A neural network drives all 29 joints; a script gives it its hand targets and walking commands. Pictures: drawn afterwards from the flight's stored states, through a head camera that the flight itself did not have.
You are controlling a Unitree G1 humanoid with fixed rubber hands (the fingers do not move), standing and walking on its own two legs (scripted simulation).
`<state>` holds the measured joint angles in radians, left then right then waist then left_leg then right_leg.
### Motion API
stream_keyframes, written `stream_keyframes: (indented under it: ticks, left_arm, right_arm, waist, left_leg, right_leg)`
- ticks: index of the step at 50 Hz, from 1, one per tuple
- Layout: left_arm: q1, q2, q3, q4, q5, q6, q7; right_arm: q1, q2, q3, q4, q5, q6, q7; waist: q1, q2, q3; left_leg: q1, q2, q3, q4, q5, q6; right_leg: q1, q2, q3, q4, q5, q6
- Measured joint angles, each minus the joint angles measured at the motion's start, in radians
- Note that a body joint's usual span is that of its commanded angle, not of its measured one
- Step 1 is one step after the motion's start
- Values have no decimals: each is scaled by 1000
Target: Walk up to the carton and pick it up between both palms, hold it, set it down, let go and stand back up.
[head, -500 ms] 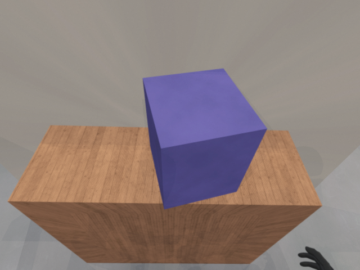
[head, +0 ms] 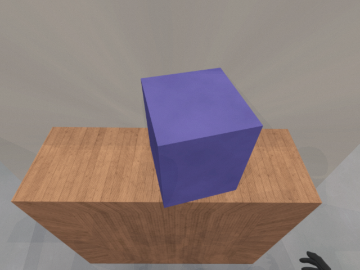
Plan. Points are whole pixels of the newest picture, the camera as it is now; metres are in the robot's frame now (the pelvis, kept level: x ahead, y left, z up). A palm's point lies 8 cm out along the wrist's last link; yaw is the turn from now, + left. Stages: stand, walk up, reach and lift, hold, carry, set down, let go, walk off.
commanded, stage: stand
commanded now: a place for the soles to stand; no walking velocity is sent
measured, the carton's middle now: (192, 138) +0.42 -0.04 +0.06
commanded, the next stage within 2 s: reach and lift in 0.16 s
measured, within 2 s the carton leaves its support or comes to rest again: neither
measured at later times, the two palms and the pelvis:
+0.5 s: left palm (58, 252) +0.20 +0.27 -0.06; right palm (330, 259) +0.16 -0.33 -0.07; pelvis +0.03 -0.02 +0.00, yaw -1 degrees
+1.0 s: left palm (67, 254) +0.18 +0.23 -0.01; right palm (336, 259) +0.15 -0.31 -0.01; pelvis +0.00 -0.03 +0.01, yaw +0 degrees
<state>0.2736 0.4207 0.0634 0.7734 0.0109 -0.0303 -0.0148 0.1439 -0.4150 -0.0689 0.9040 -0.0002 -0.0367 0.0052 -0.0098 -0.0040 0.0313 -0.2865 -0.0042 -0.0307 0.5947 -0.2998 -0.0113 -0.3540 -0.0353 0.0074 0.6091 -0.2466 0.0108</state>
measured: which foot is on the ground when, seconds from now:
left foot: down 0.00-1.00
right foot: down 0.00-1.00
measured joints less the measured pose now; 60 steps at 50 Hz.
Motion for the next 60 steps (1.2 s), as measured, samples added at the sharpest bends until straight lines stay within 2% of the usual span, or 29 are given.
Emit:
stream_keyframes:
  ticks: [9,14,19,23,31,38,44,52,56,60]
  left_arm:
    - [-4,0,0,0,0,0,0]
    - [-68,-20,0,-85,4,263,42]
    - [-114,-46,0,-240,4,357,43]
    - [-127,-46,0,-314,4,361,43]
    - [-127,-51,8,-332,4,338,43]
    - [-121,-102,7,-380,4,317,65]
    - [-87,-146,8,-426,4,303,85]
    - [-77,-170,7,-483,4,295,102]
    - [-77,-182,2,-543,4,300,115]
    - [-76,-198,2,-576,4,294,131]
  right_arm:
    - [-1,0,0,2,0,0,0]
    - [-55,19,-44,53,-25,-152,50]
    - [-84,25,-46,54,-25,-174,67]
    - [-49,32,-46,-1,-25,-178,66]
    - [32,45,-39,-111,-25,-205,58]
    - [75,46,-39,-169,-25,-201,86]
    - [127,51,-39,-288,-25,-165,115]
    - [136,80,-39,-503,-14,-60,122]
    - [137,80,-39,-571,14,-5,126]
    - [141,71,-39,-613,42,24,144]
  waist:
    - [0,1,0]
    - [0,29,11]
    - [0,33,11]
    - [-1,5,11]
    - [0,-52,11]
    - [0,-27,12]
    - [0,-8,12]
    - [0,-24,12]
    - [0,-26,12]
    - [0,-1,10]
  left_leg:
    - [1,0,0,-3,-6,-2]
    - [-14,29,0,48,-42,-4]
    - [-11,51,0,50,-52,-22]
    - [15,52,0,15,-42,-36]
    - [131,50,0,-100,1,-39]
    - [187,50,0,-166,42,-50]
    - [200,44,0,-193,73,-50]
    - [204,42,0,-205,92,-36]
    - [205,40,0,-207,91,-36]
    - [205,47,0,-207,102,-34]
  right_leg:
    - [0,0,0,0,-7,0]
    - [0,26,-7,11,-14,0]
    - [0,47,-8,13,-23,-12]
    - [10,47,-9,13,-34,-22]
    - [102,43,-13,-44,-26,-33]
    - [164,42,-13,-119,19,-34]
    - [177,37,-13,-147,51,-34]
    - [177,35,-14,-149,71,-34]
    - [177,32,-15,-149,75,-35]
    - [177,41,-12,-149,81,-35]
